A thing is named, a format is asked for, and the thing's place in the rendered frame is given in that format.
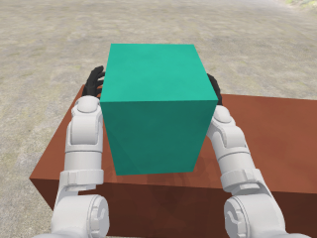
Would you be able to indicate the robot left hand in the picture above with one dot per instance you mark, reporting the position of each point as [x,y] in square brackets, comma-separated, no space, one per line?
[90,87]

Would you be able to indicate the left robot forearm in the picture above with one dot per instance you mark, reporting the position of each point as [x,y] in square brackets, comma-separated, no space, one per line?
[83,148]

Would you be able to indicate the carton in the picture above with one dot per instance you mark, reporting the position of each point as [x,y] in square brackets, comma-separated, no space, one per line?
[157,104]

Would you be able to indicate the pedestal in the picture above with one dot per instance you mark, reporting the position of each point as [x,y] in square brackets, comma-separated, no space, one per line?
[281,134]

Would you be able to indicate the robot left upper arm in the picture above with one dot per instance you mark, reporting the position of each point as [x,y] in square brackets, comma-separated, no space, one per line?
[80,216]

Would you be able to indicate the right robot forearm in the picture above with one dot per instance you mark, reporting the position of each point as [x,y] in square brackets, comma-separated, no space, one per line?
[238,172]

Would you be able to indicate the robot right hand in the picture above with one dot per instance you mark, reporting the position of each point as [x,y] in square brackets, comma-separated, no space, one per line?
[216,89]

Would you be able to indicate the robot right upper arm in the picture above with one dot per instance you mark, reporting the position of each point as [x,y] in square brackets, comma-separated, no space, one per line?
[255,216]

